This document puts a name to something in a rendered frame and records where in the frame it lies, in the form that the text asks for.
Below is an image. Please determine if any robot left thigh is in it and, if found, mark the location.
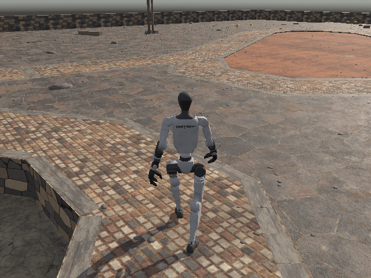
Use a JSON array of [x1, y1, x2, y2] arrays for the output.
[[166, 160, 180, 187]]

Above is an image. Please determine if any right robot hand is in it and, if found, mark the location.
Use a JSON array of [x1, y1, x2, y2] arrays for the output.
[[204, 153, 217, 163]]

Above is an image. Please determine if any left robot upper arm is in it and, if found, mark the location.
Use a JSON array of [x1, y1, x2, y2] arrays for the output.
[[158, 116, 173, 150]]

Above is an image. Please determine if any right robot forearm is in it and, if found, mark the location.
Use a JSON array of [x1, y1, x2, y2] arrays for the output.
[[208, 138, 217, 155]]

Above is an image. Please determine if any left robot hand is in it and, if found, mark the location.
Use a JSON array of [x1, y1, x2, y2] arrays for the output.
[[148, 169, 162, 186]]

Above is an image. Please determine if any robot left shin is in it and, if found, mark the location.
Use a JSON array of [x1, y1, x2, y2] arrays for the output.
[[170, 178, 181, 211]]

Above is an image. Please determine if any left robot forearm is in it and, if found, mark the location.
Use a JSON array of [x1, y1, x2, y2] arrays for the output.
[[150, 141, 163, 171]]

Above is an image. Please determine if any right robot upper arm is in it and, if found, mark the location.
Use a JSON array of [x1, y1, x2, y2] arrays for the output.
[[197, 116, 214, 147]]

